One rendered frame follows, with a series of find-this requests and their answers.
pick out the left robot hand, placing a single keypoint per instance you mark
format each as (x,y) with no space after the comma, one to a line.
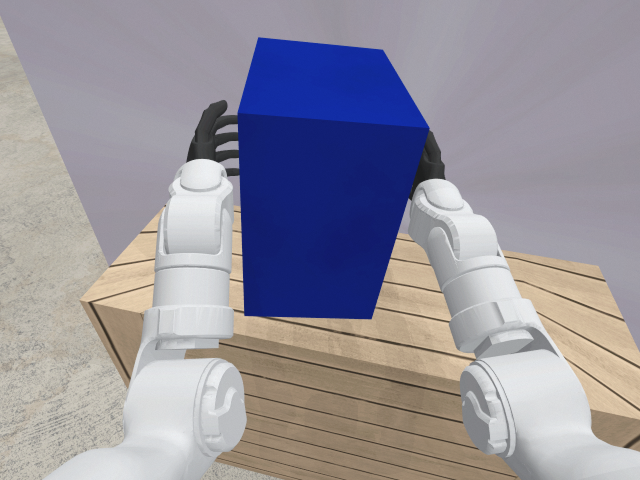
(205,142)

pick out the left robot upper arm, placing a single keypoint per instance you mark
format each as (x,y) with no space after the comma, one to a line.
(179,416)

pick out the right robot forearm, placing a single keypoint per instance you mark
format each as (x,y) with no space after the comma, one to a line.
(489,316)

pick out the carton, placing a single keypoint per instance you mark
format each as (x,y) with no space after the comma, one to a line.
(329,145)

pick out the right robot upper arm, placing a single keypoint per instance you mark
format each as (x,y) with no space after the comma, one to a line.
(529,409)

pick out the right robot hand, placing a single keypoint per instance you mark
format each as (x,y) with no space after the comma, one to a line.
(430,165)

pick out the pedestal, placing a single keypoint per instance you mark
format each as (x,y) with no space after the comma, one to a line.
(379,399)

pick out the left robot forearm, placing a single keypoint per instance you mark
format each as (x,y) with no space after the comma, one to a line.
(193,260)

